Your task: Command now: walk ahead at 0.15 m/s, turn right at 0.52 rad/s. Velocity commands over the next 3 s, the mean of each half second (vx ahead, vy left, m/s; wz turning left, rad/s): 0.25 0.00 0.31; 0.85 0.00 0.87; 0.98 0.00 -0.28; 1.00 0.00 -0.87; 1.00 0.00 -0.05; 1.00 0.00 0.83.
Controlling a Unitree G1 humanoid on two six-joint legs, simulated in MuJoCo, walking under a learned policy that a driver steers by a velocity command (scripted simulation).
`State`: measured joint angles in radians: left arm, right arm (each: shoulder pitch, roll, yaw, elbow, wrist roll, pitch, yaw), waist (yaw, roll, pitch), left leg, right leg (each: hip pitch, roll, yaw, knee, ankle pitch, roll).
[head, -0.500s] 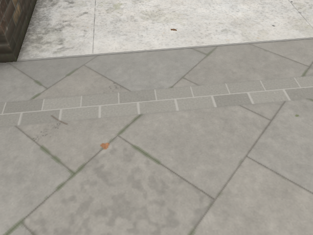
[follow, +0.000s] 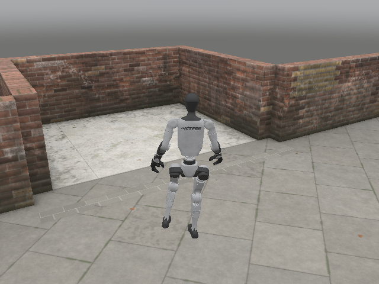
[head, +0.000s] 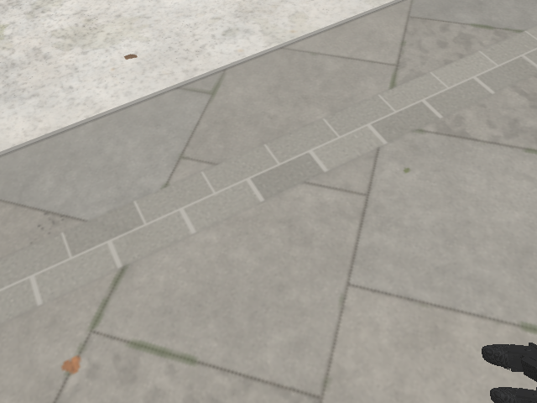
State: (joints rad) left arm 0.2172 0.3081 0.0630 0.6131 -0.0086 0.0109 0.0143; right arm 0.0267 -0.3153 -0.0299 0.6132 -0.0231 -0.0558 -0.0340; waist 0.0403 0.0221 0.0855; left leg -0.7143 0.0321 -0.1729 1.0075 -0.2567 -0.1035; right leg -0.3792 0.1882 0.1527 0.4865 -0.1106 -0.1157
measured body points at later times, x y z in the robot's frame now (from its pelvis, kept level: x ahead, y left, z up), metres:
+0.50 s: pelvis +0.11 +0.05 +0.00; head +0.13 +0.05 +0.45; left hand +0.17 +0.37 -0.09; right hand +0.30 -0.19 -0.09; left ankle +0.13 +0.19 -0.71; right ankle +0.09 -0.06 -0.73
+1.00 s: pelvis +0.35 +0.26 -0.03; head +0.38 +0.28 +0.41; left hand +0.20 +0.50 -0.15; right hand +0.65 +0.17 -0.13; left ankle +0.37 +0.35 -0.73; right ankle +0.27 -0.01 -0.60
